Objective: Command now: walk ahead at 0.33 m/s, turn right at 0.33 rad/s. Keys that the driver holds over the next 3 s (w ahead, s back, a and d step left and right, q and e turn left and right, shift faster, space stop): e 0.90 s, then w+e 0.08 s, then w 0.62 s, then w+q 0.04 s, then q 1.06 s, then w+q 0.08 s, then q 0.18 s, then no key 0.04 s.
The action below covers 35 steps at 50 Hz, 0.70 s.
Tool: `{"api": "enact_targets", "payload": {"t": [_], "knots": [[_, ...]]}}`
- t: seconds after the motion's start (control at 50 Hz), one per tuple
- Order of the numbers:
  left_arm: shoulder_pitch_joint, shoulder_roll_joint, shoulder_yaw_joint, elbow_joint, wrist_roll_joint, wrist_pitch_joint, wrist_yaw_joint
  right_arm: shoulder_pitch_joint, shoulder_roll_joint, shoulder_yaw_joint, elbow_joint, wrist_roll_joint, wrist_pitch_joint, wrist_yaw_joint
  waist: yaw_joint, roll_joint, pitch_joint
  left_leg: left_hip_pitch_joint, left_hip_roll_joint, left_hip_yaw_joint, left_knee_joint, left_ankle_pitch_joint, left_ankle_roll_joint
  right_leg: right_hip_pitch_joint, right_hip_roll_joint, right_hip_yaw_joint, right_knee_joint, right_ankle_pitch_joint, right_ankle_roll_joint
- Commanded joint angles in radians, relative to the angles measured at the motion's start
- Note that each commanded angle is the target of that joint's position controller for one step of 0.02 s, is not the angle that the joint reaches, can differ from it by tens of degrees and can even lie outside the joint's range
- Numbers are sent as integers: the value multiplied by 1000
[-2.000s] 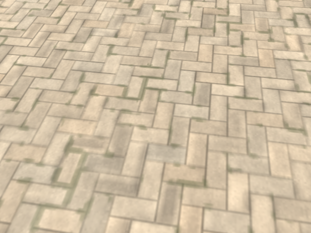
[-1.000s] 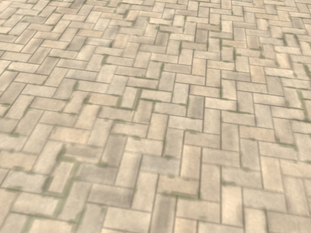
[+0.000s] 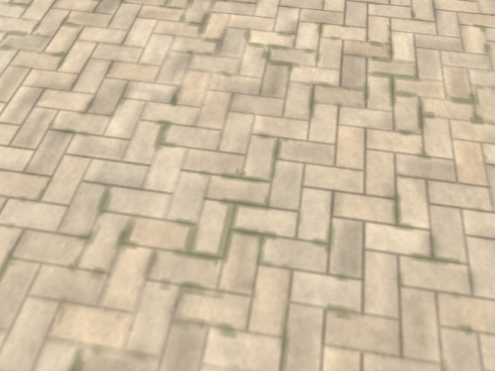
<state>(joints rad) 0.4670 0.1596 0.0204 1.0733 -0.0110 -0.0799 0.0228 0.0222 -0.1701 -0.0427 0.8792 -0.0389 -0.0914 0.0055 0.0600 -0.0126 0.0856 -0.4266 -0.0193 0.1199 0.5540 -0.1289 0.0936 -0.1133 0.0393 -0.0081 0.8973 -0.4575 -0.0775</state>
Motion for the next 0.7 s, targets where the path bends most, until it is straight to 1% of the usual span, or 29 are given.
{"api": "enact_targets", "payload": {"t": [0.02,0.04,0.06,0.08,0.1,0.14,0.16,0.2,0.24,0.28,0.32,0.38,0.4,0.42,0.44,0.46,0.48,0.5,0.52,0.54,0.56,0.58,0.6,0.62,0.66,0.7], "knots": [[6,111,38,-82,8,7,15,239,-138,-40,16,21,5,-7,-91,32,-214,494,425,-400,-184,630,194,-426,-47,56,444,15,1],[-18,90,41,-86,19,15,11,212,-97,-29,18,18,1,-10,-69,18,-138,384,376,-293,-221,624,145,-408,-79,52,389,41,4],[-32,88,50,-93,35,31,2,220,-72,-21,29,22,-1,-21,-52,48,-99,313,335,-225,-249,601,115,-389,-96,51,343,64,11],[-10,70,53,-91,42,49,-6,222,-70,-19,34,21,-2,-28,-30,71,-86,260,316,-174,-262,599,99,-357,-91,36,331,77,21],[-7,59,56,-95,42,62,-12,236,-77,-18,35,20,-6,-31,-20,76,-95,242,310,-144,-266,640,97,-343,-80,26,325,96,26],[-21,54,60,-114,39,80,-18,236,-112,-24,26,20,-12,-33,2,88,-111,231,309,-86,-270,672,108,-361,-71,9,300,135,38],[-49,56,61,-129,41,88,-20,232,-120,-24,22,19,-12,-34,5,96,-108,227,306,-59,-271,656,108,-382,-77,2,265,163,41],[-122,56,57,-168,45,97,-26,228,-120,-21,19,19,-4,-39,0,122,-90,226,285,-1,-269,616,98,-407,-90,-17,138,231,48],[-183,50,48,-199,44,101,-37,228,-130,-22,15,20,4,-43,-13,137,-93,220,271,51,-254,587,89,-361,-88,-46,4,298,44],[-230,58,44,-226,43,103,-43,249,-155,-29,15,21,12,-42,-34,134,-110,241,289,68,-234,564,93,-320,-79,-72,-83,319,36],[-262,78,47,-250,47,107,-46,268,-177,-38,14,20,25,-39,-51,130,-116,273,316,67,-198,516,93,-304,-71,-89,-132,271,26],[-285,102,55,-285,47,110,-49,275,-202,-52,6,14,52,-39,-67,135,-101,303,365,42,-131,400,81,-293,-68,-92,-200,142,2],[-278,103,57,-293,46,105,-48,279,-206,-55,4,13,62,-41,-66,125,-100,306,372,42,-85,362,67,-270,-62,-93,-248,123,-8],[-247,100,58,-292,46,94,-45,286,-210,-59,6,12,74,-42,-44,84,-115,287,357,64,5,307,35,-199,-53,-91,-346,185,-20],[-191,150,73,-282,51,77,-37,333,-202,-60,9,8,84,-39,-25,-41,-162,230,293,102,186,172,-23,-81,-93,18,-465,345,-48],[-171,303,109,-301,52,68,-24,334,-131,-44,-59,19,89,-30,-40,-304,-188,-54,115,158,466,-348,-103,78,-381,417,-514,787,-187],[-80,318,123,-279,21,80,-20,246,-139,-40,-86,15,108,-36,30,-217,-247,-140,22,-28,638,-585,-122,83,-450,528,-555,865,-321],[-103,289,116,-281,16,88,-15,220,-143,-39,-93,20,117,-35,9,-116,-201,-172,53,-92,690,-518,-128,51,-412,448,-560,790,-319],[-167,243,102,-288,21,97,-7,198,-133,-38,-93,27,113,-35,-17,-75,-133,-181,66,-115,669,-430,-125,-16,-352,375,-574,693,-277],[-229,212,91,-303,20,103,0,186,-139,-40,-94,24,106,-37,-45,-62,-99,-175,79,-131,611,-354,-120,-52,-291,322,-586,630,-225],[-271,183,83,-318,16,105,2,199,-155,-44,-93,9,106,-37,-64,-78,-103,-149,79,-134,580,-310,-118,-66,-250,286,-586,631,-197],[-279,177,79,-327,20,103,-1,220,-155,-45,-85,0,112,-35,-70,-70,-131,-123,60,-127,585,-291,-116,-65,-233,270,-579,671,-190],[-265,188,82,-327,20,97,-7,230,-147,-44,-87,1,118,-33,-72,-52,-155,-109,50,-131,575,-284,-118,-55,-228,270,-574,697,-188],[-252,205,86,-326,21,91,-11,231,-139,-42,-92,7,124,-33,-72,-40,-168,-104,45,-135,551,-281,-120,-48,-223,274,-574,688,-186],[-232,229,93,-325,24,88,-15,208,-130,-37,-109,14,133,-35,-61,-52,-166,-108,39,-144,483,-281,-128,-43,-215,301,-588,587,-181],[-219,236,96,-328,27,94,-16,178,-136,-36,-128,15,138,-38,-46,-85,-155,-108,32,-151,419,-282,-132,-50,-208,339,-609,442,-178]]}}
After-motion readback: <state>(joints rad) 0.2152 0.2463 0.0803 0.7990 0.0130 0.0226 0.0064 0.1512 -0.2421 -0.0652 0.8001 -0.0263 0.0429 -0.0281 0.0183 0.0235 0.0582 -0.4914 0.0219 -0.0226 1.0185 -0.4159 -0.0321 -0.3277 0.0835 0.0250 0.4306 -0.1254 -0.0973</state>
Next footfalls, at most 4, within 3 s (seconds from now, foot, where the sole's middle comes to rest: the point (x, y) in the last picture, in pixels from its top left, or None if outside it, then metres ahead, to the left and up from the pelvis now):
0.44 right None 0.18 -0.12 -0.76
0.94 left None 0.19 0.08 -0.76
1.40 right None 0.17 -0.21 -0.76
1.88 left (369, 349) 0.50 -0.26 -0.76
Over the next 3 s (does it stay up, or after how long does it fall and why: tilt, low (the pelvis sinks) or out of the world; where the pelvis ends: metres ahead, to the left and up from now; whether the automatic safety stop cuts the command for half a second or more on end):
stays up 0.40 -0.28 0.01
